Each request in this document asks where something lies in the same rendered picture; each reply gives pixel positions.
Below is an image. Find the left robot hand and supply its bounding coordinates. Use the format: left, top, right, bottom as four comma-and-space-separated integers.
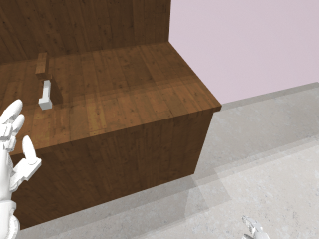
0, 99, 42, 201

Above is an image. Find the tap lever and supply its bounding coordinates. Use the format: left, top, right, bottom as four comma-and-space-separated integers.
38, 80, 52, 110

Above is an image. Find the right robot hand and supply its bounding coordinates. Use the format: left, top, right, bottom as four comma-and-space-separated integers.
240, 215, 270, 239

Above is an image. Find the counter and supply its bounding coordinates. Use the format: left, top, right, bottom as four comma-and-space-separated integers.
0, 0, 222, 230

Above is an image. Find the left robot forearm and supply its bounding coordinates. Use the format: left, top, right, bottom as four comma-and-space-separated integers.
0, 200, 20, 239

